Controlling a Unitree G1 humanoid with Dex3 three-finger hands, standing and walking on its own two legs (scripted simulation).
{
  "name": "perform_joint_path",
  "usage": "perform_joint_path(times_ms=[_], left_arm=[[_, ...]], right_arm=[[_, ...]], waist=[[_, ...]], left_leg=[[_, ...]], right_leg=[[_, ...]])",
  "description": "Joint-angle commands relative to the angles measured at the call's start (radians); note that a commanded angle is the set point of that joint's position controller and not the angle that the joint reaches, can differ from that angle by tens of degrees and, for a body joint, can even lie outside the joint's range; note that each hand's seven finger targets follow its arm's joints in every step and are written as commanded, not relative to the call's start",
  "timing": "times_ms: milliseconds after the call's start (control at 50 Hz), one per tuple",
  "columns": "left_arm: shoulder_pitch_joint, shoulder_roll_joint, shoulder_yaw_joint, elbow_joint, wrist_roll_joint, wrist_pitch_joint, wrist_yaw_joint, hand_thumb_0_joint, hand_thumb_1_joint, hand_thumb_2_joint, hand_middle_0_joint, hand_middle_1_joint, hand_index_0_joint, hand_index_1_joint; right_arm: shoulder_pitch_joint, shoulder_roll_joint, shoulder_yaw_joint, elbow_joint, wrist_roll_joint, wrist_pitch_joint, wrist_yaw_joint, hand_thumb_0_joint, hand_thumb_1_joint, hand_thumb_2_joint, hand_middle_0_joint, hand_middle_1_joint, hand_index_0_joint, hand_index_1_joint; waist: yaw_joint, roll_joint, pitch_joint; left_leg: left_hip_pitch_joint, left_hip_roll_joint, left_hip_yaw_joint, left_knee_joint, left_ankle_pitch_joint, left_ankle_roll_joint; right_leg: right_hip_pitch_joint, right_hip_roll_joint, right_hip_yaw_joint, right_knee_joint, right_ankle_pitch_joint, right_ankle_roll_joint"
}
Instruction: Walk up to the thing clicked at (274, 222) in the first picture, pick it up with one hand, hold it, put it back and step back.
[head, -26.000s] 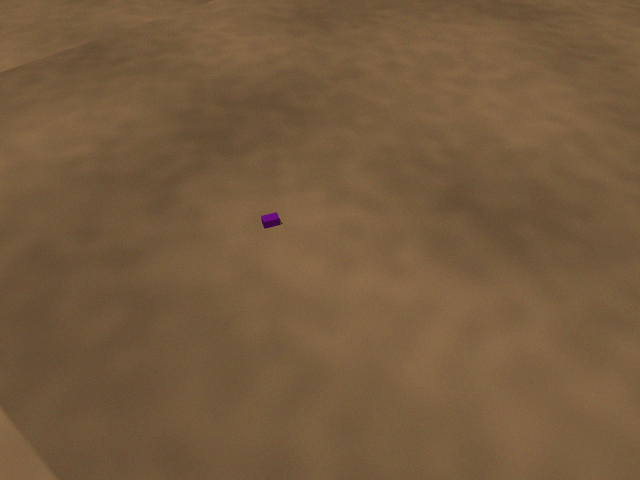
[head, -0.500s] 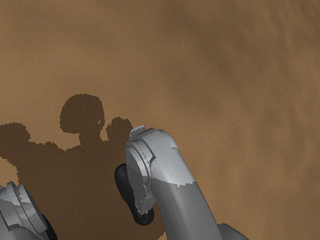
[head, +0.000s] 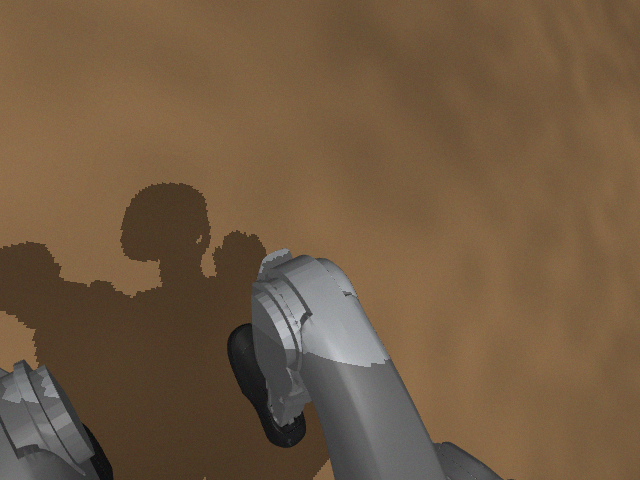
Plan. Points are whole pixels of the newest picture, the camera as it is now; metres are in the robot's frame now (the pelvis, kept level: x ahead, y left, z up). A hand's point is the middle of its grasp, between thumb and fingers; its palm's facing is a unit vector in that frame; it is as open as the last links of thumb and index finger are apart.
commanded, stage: open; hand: left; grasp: from above
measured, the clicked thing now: out of the picture +0.44 +0.35 -0.29
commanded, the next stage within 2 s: withdraw in 0.02 s
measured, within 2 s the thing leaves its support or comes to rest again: neither
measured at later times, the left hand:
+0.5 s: hand out of the picture +0.44 +0.36 -0.17, palm faces -0.33 -0.14 -0.93, open 11.9 cm
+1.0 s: hand out of the picture +0.43 +0.34 -0.12, palm faces -0.46 -0.12 -0.88, open 12.2 cm
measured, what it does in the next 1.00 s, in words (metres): stands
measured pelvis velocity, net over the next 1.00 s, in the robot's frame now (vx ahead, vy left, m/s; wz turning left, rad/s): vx -0.01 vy -0.01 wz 0.12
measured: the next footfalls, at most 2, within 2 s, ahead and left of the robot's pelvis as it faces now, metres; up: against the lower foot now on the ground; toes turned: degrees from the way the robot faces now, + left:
none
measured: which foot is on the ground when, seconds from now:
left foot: down 0.00-1.00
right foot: down 0.00-1.00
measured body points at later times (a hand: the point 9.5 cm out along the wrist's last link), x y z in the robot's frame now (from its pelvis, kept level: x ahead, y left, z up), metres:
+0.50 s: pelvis +0.01 +0.00 +0.01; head +0.24 +0.11 +0.38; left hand +0.46 +0.36 -0.11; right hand +0.07 -0.26 -0.06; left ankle +0.07 +0.13 -0.27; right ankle +0.12 -0.12 -0.27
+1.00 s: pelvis -0.01 -0.01 +0.03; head +0.21 +0.09 +0.41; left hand +0.45 +0.34 -0.07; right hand +0.10 -0.28 -0.06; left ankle +0.07 +0.13 -0.27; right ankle +0.12 -0.12 -0.27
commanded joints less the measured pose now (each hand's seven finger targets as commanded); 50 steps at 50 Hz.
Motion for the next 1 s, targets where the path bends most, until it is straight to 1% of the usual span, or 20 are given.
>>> perform_joint_path(times_ms=[0, 100, 140, 220, 260, 280, 360, 380, 400, 420, 440, 460, 500, 520, 540, 600, 720, 820, 920, 980], left_arm=[[-0.228, 0.214, -0.008, -0.091, -0.001, 0.005, 0.036, 0.000, -0.107, 0.707, -0.454, -0.674, -0.442, -0.685], [-0.212, 0.222, 0.002, -0.097, -0.010, 0.013, 0.034, 0.000, -0.103, 0.722, -0.452, -0.687, -0.439, -0.698], [-0.264, 0.201, -0.029, -0.149, -0.015, 0.011, 0.024, 0.000, -0.131, 0.675, -0.423, -0.604, -0.416, -0.610], [-0.238, 0.267, 0.027, -0.244, -0.011, 0.015, 0.003, 0.000, -0.100, 0.651, -0.455, -0.573, -0.446, -0.581], [-0.233, 0.222, -0.005, -0.355, -0.009, 0.016, -0.029, 0.000, -0.132, 0.674, -0.434, -0.589, -0.422, -0.601], [-0.247, 0.202, -0.023, -0.427, -0.007, 0.009, -0.049, 0.000, -0.135, 0.676, -0.433, -0.586, -0.419, -0.600], [-0.008, 0.184, 0.018, -0.530, 0.013, 0.025, -0.138, 0.000, -0.172, 0.710, -0.403, -0.615, -0.387, -0.632], [-0.001, 0.097, -0.038, -0.569, 0.009, 0.027, -0.174, 0.000, -0.170, 0.709, -0.403, -0.616, -0.387, -0.632], [0.030, 0.104, -0.017, -0.557, 0.011, 0.033, -0.204, 0.000, -0.189, 0.728, -0.389, -0.634, -0.371, -0.652], [0.022, 0.025, -0.071, -0.589, 0.003, 0.031, -0.244, 0.000, -0.185, 0.728, -0.394, -0.629, -0.375, -0.649], [0.060, 0.057, -0.032, -0.602, 0.007, 0.031, -0.272, 0.000, -0.210, 0.751, -0.366, -0.662, -0.349, -0.680], [0.036, -0.021, -0.091, -0.652, 0.000, 0.019, -0.311, 0.000, -0.211, 0.750, -0.373, -0.656, -0.354, -0.676], [0.009, -0.062, -0.120, -0.740, -0.004, -0.006, -0.381, 0.000, -0.192, 0.740, -0.398, -0.642, -0.376, -0.665], [0.002, -0.025, -0.105, -0.792, 0.002, -0.018, -0.407, 0.000, -0.198, 0.746, -0.394, -0.644, -0.371, -0.669], [-0.042, -0.085, -0.149, -0.852, -0.003, -0.033, -0.435, 0.000, -0.183, 0.736, -0.409, -0.636, -0.386, -0.661], [-0.104, -0.119, -0.179, -0.866, -0.002, -0.068, -0.480, 0.000, -0.190, 0.753, -0.398, -0.641, -0.372, -0.670], [-0.184, -0.114, -0.189, -0.684, 0.019, -0.092, -0.441, 0.000, -0.223, 0.798, -0.338, -0.706, -0.319, -0.726], [-0.236, -0.087, -0.188, -0.508, 0.075, -0.083, -0.391, 0.000, -0.214, 0.786, -0.347, -0.708, -0.333, -0.724], [-0.237, -0.002, -0.152, -0.395, 0.108, -0.098, -0.352, 0.000, -0.172, 0.741, -0.379, -0.677, -0.372, -0.685], [-0.233, 0.089, -0.081, -0.450, 0.126, -0.116, -0.318, 0.000, -0.149, 0.715, -0.390, -0.665, -0.389, -0.666]], right_arm=[[0.202, -0.333, -0.090, 0.023, 0.008, -0.001, -0.004, 0.000, -0.886, -0.899, 0.201, 0.301, 0.201, 0.301], [0.203, -0.340, -0.097, 0.025, 0.010, 0.002, -0.008, 0.000, -0.885, -0.898, 0.201, 0.301, 0.201, 0.301], [0.198, -0.336, -0.101, 0.019, 0.013, -0.003, -0.006, 0.000, -0.897, -0.900, 0.200, 0.300, 0.200, 0.300], [0.224, -0.331, -0.122, 0.038, 0.022, 0.012, -0.010, 0.000, -0.898, -0.900, 0.200, 0.300, 0.200, 0.300], [0.191, -0.314, -0.138, 0.031, 0.031, 0.019, -0.013, 0.000, -0.900, -0.902, 0.200, 0.300, 0.200, 0.300], [0.181, -0.301, -0.148, 0.026, 0.034, 0.021, -0.008, 0.000, -0.900, -0.903, 0.200, 0.300, 0.200, 0.300], [0.195, -0.286, -0.218, 0.047, 0.070, 0.084, -0.010, 0.000, -0.901, -0.904, 0.200, 0.300, 0.200, 0.300], [0.182, -0.261, -0.226, 0.030, 0.085, 0.099, -0.006, 0.000, -0.899, -0.903, 0.200, 0.300, 0.200, 0.300], [0.191, -0.263, -0.249, 0.040, 0.097, 0.119, -0.009, 0.000, -0.899, -0.903, 0.200, 0.300, 0.200, 0.300], [0.190, -0.250, -0.256, 0.021, 0.108, 0.136, -0.010, 0.000, -0.900, -0.904, 0.200, 0.300, 0.200, 0.300], [0.215, -0.257, -0.278, 0.025, 0.116, 0.154, -0.018, 0.000, -0.899, -0.902, 0.200, 0.300, 0.200, 0.300], [0.196, -0.246, -0.283, -0.001, 0.129, 0.170, -0.025, 0.000, -0.902, -0.904, 0.200, 0.300, 0.200, 0.300], [0.214, -0.241, -0.312, -0.007, 0.143, 0.199, -0.045, 0.000, -0.903, -0.905, 0.200, 0.300, 0.200, 0.300], [0.236, -0.236, -0.325, 0.002, 0.150, 0.212, -0.055, 0.000, -0.903, -0.905, 0.200, 0.300, 0.200, 0.300], [0.236, -0.225, -0.330, -0.011, 0.156, 0.224, -0.066, 0.000, -0.904, -0.906, 0.200, 0.300, 0.200, 0.300], [0.243, -0.200, -0.341, -0.016, 0.169, 0.256, -0.104, 0.000, -0.899, -0.905, 0.200, 0.300, 0.200, 0.300], [0.211, -0.159, -0.317, -0.026, 0.161, 0.298, -0.177, 0.000, -0.883, -0.899, 0.200, 0.300, 0.200, 0.300], [0.214, -0.154, -0.278, -0.023, 0.146, 0.302, -0.211, 0.000, -0.881, -0.896, 0.200, 0.300, 0.200, 0.300], [0.206, -0.165, -0.245, -0.042, 0.133, 0.296, -0.225, 0.000, -0.882, -0.893, 0.200, 0.299, 0.200, 0.299], [0.221, -0.177, -0.239, -0.045, 0.120, 0.290, -0.226, 0.000, -0.881, -0.891, 0.200, 0.299, 0.199, 0.299]], waist=[[-0.063, 0.531, -0.618], [-0.053, 0.538, -0.637], [-0.058, 0.573, -0.640], [-0.015, 0.615, -0.720], [0.020, 0.697, -0.807], [0.027, 0.740, -0.829], [0.129, 0.728, -0.938], [0.138, 0.696, -0.899], [0.142, 0.659, -0.855], [0.134, 0.618, -0.825], [0.144, 0.591, -0.848], [0.143, 0.562, -0.840], [0.136, 0.508, -0.852], [0.144, 0.501, -0.884], [0.137, 0.480, -0.902], [0.123, 0.409, -0.865], [0.114, 0.319, -0.764], [0.110, 0.343, -0.759], [0.118, 0.378, -0.778], [0.142, 0.433, -0.857]], left_leg=[[0.471, 0.035, 0.126, -0.252, 0.179, 0.012], [0.485, 0.037, 0.122, -0.266, 0.181, 0.009], [0.492, 0.038, 0.123, -0.259, 0.188, 0.009], [0.528, 0.034, 0.136, -0.264, 0.234, 0.009], [0.594, 0.034, 0.136, -0.289, 0.258, -0.004], [0.621, 0.033, 0.134, -0.300, 0.257, -0.009], [0.576, 0.014, 0.177, -0.313, 0.290, 0.004], [0.545, 0.008, 0.184, -0.332, 0.267, 0.007], [0.503, 0.008, 0.189, -0.335, 0.233, 0.014], [0.470, 0.003, 0.194, -0.339, 0.208, 0.021], [0.466, -0.001, 0.198, -0.350, 0.201, 0.026], [0.468, -0.004, 0.190, -0.369, 0.165, 0.026], [0.496, -0.007, 0.185, -0.388, 0.141, 0.029], [0.503, -0.008, 0.187, -0.396, 0.141, 0.032], [0.522, -0.012, 0.192, -0.399, 0.154, 0.033], [0.508, -0.021, 0.193, -0.416, 0.113, 0.036], [0.454, -0.030, 0.217, -0.441, 0.028, 0.042], [0.432, -0.035, 0.242, -0.419, 0.068, 0.040], [0.401, -0.034, 0.235, -0.392, 0.058, 0.042], [0.442, -0.035, 0.243, -0.380, 0.105, 0.039]], right_leg=[[0.354, 0.036, -0.123, -0.206, 0.251, -0.075], [0.363, 0.040, -0.122, -0.210, 0.247, -0.080], [0.351, 0.036, -0.121, -0.201, 0.253, -0.080], [0.380, 0.031, -0.112, -0.205, 0.284, -0.083], [0.366, 0.033, -0.112, -0.190, 0.292, -0.096], [0.344, 0.026, -0.112, -0.180, 0.285, -0.100], [0.357, 0.032, -0.077, -0.202, 0.309, -0.103], [0.318, 0.027, -0.070, -0.206, 0.282, -0.107], [0.287, 0.029, -0.063, -0.217, 0.257, -0.106], [0.266, 0.025, -0.055, -0.231, 0.235, -0.106], [0.289, 0.023, -0.048, -0.235, 0.228, -0.104], [0.259, 0.016, -0.047, -0.243, 0.193, -0.109], [0.263, 0.010, -0.036, -0.273, 0.172, -0.109], [0.300, 0.009, -0.020, -0.279, 0.172, -0.108], [0.305, 0.003, -0.016, -0.290, 0.189, -0.106], [0.277, -0.002, -0.003, -0.325, 0.137, -0.107], [0.251, -0.003, 0.027, -0.378, 0.017, -0.108], [0.254, -0.006, 0.038, -0.356, 0.046, -0.111], [0.241, -0.006, 0.033, -0.305, 0.031, -0.111], [0.284, -0.011, 0.018, -0.281, 0.088, -0.105]])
